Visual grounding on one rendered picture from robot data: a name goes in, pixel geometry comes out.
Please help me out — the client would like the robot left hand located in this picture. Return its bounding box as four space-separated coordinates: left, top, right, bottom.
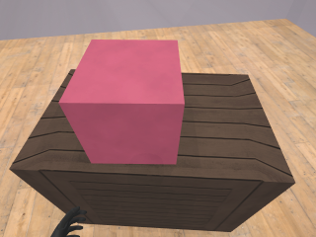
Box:
50 206 87 237

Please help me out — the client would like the pedestal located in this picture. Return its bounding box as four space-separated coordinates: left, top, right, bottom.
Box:
9 69 295 232

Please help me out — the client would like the carton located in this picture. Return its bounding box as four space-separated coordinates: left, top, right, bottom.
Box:
58 39 185 165

